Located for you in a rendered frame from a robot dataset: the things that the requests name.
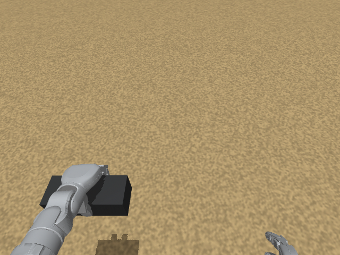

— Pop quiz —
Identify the left robot hand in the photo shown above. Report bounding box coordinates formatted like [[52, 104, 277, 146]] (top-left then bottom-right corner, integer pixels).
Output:
[[61, 164, 110, 217]]

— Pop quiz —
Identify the carton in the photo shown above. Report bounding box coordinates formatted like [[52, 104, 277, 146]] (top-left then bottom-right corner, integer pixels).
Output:
[[39, 175, 132, 216]]

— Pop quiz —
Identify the left robot arm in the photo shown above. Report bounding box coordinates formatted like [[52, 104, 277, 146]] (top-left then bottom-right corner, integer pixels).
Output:
[[10, 182, 86, 255]]

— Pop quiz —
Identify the right robot hand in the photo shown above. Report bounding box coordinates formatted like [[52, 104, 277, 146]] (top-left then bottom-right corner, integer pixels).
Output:
[[265, 232, 298, 255]]

